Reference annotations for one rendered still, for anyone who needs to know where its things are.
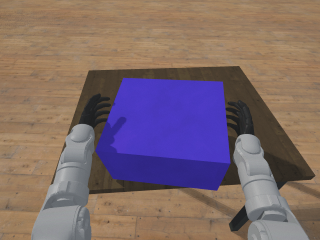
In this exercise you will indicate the robot right hand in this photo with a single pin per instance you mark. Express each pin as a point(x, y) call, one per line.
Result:
point(244, 120)

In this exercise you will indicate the carton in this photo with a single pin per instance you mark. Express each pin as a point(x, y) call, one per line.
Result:
point(167, 132)

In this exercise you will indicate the robot right forearm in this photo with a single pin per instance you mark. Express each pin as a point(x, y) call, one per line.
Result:
point(263, 199)

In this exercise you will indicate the right robot upper arm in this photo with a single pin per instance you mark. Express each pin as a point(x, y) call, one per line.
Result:
point(275, 230)

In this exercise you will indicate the table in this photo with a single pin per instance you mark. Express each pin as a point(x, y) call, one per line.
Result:
point(285, 161)

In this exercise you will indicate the robot left hand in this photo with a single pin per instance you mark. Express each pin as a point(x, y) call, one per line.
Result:
point(90, 112)

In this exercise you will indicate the robot left forearm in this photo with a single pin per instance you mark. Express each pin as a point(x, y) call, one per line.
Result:
point(70, 186)

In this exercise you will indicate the left robot upper arm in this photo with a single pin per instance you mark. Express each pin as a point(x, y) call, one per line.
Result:
point(63, 223)

